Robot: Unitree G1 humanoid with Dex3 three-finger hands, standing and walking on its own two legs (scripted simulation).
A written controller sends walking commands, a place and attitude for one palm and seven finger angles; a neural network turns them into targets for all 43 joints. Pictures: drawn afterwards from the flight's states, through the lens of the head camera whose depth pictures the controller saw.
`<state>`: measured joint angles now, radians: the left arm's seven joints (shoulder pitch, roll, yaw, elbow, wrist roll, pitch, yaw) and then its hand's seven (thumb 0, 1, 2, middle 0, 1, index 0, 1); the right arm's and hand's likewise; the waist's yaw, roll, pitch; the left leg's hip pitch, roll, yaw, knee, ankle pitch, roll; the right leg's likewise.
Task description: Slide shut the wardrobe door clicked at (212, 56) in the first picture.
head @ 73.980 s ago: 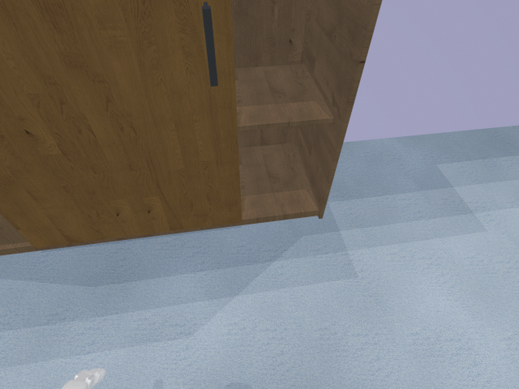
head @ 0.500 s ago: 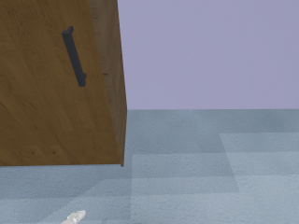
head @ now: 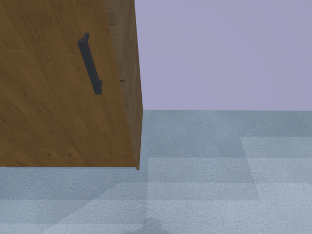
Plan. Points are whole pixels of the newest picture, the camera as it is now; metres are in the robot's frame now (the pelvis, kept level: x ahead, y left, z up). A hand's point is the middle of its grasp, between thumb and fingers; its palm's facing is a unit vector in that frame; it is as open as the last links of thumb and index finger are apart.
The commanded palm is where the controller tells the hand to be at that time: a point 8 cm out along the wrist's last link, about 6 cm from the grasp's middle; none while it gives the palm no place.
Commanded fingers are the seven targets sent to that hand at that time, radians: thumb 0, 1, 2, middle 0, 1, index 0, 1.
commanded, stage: let the arm hang, fingers relaxed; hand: left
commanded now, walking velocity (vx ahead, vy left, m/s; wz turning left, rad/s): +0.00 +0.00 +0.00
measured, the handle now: (92, 65) +0.57 +0.23 +0.11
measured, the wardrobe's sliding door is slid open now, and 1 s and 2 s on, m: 0.00 0.00 0.00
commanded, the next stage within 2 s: look to check the result in 0.36 s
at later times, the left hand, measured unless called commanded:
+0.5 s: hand out of the picture +0.11 +0.24 -0.15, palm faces -0.02 -0.95 -0.33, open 7.4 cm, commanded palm none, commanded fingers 0.00 0.90 0.90 -0.20 -0.30 -0.20 -0.30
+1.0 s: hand out of the picture +0.14 +0.23 -0.15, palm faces -0.04 -0.94 -0.34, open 7.4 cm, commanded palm none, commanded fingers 0.00 0.90 0.90 -0.20 -0.30 -0.20 -0.30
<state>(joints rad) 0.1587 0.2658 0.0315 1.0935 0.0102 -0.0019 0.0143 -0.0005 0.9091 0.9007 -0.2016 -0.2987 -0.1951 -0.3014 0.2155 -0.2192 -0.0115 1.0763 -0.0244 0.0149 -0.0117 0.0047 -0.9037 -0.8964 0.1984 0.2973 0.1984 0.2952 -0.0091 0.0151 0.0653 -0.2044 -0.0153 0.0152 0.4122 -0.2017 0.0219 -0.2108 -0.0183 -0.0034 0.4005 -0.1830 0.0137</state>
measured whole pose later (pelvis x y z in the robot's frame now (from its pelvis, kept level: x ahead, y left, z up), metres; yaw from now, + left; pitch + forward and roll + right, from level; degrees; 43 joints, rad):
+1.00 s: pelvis +0.04 -0.02 +0.01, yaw -1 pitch -1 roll +0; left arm 0.07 0.32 0.01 1.12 0.01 -0.02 0.01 0.00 0.90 0.90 -0.20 -0.30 -0.20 -0.30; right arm 0.08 -0.33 0.00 1.11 -0.02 0.00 -0.01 0.00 -0.90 -0.90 0.20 0.30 0.20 0.30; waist -0.02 0.01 0.06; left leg -0.08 0.00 0.02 0.29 -0.20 0.00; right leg -0.10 0.00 0.00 0.32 -0.20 -0.01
